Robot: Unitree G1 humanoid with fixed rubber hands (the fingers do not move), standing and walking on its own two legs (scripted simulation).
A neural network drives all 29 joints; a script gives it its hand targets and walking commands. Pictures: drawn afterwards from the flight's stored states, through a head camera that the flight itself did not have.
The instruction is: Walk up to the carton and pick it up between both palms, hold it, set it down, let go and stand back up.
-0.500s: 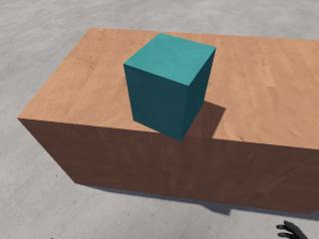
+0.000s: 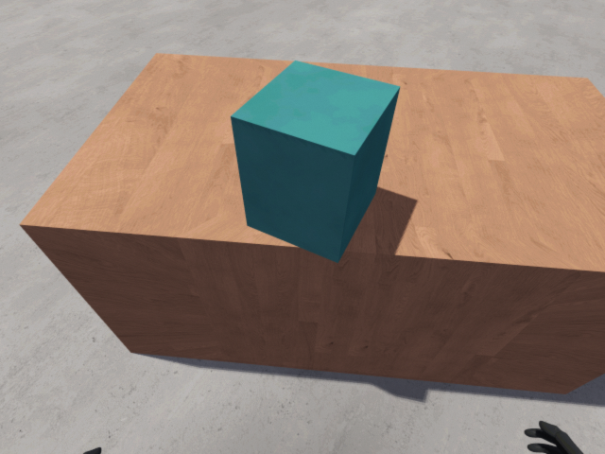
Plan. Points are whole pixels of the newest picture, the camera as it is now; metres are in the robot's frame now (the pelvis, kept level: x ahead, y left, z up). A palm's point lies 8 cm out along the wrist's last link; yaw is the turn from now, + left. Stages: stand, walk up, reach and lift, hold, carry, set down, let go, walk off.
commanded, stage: walk up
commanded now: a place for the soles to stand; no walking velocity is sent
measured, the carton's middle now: (316, 162) +0.61 +0.00 +0.04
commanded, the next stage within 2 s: none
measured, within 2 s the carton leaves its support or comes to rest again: neither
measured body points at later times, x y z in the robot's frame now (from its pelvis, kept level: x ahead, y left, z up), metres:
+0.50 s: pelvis -0.01 -0.01 +0.00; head +0.01 +0.00 +0.44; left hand +0.11 +0.31 -0.08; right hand +0.11 -0.33 -0.07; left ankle +0.01 +0.10 -0.70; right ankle +0.03 -0.15 -0.70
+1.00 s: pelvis -0.01 -0.01 +0.00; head +0.01 -0.01 +0.44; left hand +0.13 +0.30 -0.08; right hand +0.09 -0.34 -0.08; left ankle +0.00 +0.10 -0.70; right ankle +0.03 -0.16 -0.70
